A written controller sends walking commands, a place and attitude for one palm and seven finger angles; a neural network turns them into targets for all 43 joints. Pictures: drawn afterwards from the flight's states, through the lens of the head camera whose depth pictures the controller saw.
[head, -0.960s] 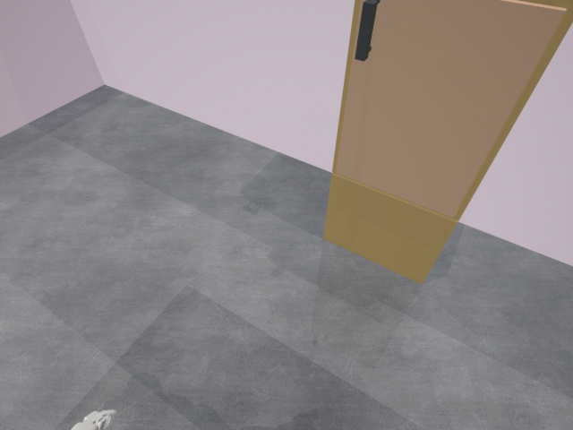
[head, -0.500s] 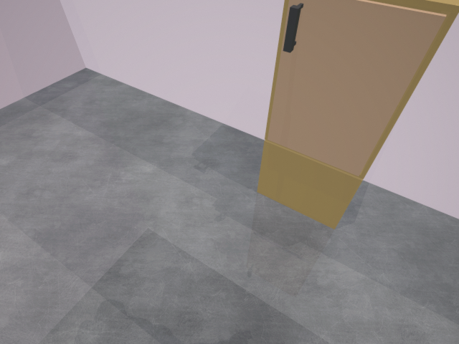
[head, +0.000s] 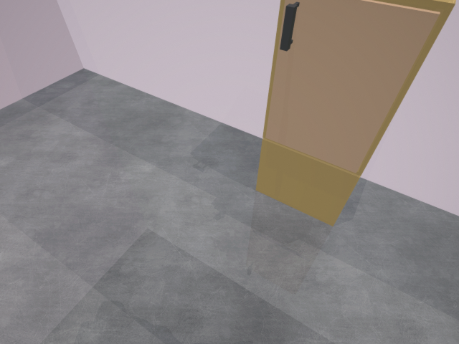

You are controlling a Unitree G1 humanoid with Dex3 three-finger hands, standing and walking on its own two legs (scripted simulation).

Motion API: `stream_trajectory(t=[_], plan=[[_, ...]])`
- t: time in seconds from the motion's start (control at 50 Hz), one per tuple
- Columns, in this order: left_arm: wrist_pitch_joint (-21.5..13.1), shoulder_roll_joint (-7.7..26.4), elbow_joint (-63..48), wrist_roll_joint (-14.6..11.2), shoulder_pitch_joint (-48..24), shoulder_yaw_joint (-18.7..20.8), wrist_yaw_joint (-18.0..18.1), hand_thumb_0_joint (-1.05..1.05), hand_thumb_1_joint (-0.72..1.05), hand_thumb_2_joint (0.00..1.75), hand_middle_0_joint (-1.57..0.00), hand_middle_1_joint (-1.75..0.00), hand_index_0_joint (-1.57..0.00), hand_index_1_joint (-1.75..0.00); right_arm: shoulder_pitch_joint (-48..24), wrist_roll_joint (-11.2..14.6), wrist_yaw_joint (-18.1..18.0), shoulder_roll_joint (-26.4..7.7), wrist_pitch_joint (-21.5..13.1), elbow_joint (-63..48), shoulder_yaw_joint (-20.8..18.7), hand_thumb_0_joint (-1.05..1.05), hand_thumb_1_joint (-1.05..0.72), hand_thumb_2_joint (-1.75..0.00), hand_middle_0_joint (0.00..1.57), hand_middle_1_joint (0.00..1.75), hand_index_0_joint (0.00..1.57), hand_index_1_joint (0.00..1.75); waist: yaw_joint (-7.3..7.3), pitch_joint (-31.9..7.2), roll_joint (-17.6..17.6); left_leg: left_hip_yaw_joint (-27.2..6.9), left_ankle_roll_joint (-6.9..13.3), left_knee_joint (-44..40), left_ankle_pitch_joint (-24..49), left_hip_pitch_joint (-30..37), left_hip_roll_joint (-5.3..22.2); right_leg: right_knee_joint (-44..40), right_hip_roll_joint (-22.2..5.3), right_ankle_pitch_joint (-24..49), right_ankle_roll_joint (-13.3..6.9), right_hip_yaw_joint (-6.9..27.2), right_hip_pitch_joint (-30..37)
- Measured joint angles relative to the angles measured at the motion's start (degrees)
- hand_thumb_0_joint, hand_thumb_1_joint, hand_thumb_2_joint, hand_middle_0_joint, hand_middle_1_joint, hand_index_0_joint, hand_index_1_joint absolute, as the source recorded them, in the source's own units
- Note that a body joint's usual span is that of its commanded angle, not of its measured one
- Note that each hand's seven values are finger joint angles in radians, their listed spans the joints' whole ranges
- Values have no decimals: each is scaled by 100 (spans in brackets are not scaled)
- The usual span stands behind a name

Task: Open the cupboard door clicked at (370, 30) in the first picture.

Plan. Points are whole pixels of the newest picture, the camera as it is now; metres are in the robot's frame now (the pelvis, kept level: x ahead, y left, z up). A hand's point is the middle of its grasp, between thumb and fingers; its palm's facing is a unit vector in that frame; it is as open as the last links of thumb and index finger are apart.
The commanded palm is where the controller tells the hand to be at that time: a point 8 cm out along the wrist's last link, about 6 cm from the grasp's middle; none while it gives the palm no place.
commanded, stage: look at it before walking up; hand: left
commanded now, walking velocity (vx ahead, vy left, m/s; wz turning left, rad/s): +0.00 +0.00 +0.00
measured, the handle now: (290, 26) +0.98 -0.14 +0.14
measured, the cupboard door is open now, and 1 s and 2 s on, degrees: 0 0 0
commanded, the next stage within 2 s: turn to face it in 0.48 s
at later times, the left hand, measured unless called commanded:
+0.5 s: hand out of the picture +0.09 +0.25 -0.15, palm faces -0.03 -0.94 -0.34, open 7.4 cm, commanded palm none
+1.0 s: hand out of the picture +0.08 +0.18 -0.18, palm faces -0.16 -0.95 -0.28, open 7.4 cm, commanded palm none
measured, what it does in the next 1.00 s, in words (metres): stands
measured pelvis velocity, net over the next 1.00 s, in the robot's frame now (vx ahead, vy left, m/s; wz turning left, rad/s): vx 0.00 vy -0.02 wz -0.22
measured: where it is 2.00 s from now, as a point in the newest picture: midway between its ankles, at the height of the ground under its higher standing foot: outside the picture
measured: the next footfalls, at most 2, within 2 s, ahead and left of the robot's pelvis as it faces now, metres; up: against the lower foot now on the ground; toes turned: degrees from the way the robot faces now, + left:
left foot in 1.56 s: +0.06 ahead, +0.10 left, +0.00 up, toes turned -24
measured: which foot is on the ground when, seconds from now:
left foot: down 0.00-1.00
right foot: down 0.00-1.00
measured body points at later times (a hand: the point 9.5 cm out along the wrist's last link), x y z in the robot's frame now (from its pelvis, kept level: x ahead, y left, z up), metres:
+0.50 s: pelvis +0.01 +0.00 +0.00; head +0.02 -0.01 +0.45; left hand +0.09 +0.30 -0.13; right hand +0.09 -0.30 -0.13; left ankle +0.01 +0.13 -0.74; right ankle +0.01 -0.12 -0.74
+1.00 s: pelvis +0.00 -0.02 -0.02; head +0.03 -0.05 +0.42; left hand +0.09 +0.23 -0.16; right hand +0.03 -0.28 -0.18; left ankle +0.01 +0.13 -0.74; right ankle -0.02 -0.11 -0.74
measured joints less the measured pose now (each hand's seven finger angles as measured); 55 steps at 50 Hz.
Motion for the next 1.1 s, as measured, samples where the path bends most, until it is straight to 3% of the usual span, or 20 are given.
stream_trajectory(t=[0.68,0.86,0.94,0.98,1.0,1.02,1.04,1.1], plan=[[24,-4,-54,4,0,41,33,1,91,89,-20,-30,-21,-30,-188,3,-55,-12,5,-82,-17,0,-90,-89,20,30,20,30,73,40,22,86,-46,-39,-96,84,77,-31,76,-58,-36,82,37],[337,-299,-473,28,286,150,-3,1,91,89,-20,-30,-20,-30,-77,-14,-130,424,171,-604,-120,0,-90,-89,20,30,20,30,104,210,-97,592,-65,761,-524,-349,235,1003,263,-363,-47,549,-723],[431,-471,-643,30,383,233,-63,1,91,89,-20,-30,-20,-30,20,-32,-118,581,188,-720,-170,0,-90,-89,20,30,20,30,165,374,-110,914,-90,1019,-673,-384,350,2406,137,-1240,48,156,-1237],[424,-584,-726,36,467,263,-96,1,91,89,-20,-30,-20,-30,80,-53,-115,593,214,-747,-205,0,-90,-89,20,30,20,30,185,396,12,1014,-167,1218,-786,-431,495,2403,45,-1306,54,-75,-1176],[384,-627,-784,42,536,271,-112,1,91,89,-20,-30,-20,-30,118,-54,-108,583,237,-762,-224,0,-90,-89,20,30,20,30,202,376,84,1046,-224,1429,-896,-517,591,2057,7,-1007,61,-165,-1036],[309,-638,-838,65,618,276,-110,1,91,89,-20,-30,-20,-30,145,-45,-101,585,272,-777,-242,0,-90,-89,20,30,20,30,227,327,104,1026,-243,1824,-1091,-708,651,1777,5,-805,-64,-180,-972],[248,-683,-843,74,645,275,-75,1,91,89,-20,-30,-20,-30,118,-35,-105,570,320,-776,-266,0,-90,-89,20,30,20,30,234,342,177,796,-258,2364,-1424,-950,651,1865,96,-867,-207,-186,-1056],[209,-807,-846,68,691,261,12,1,91,89,-20,-30,-20,-30,66,-9,-120,560,398,-789,-319,0,-90,-89,20,30,20,30,174,421,259,223,-251,3708,-1668,-1552,414,1685,238,-873,-422,-182,-1014]])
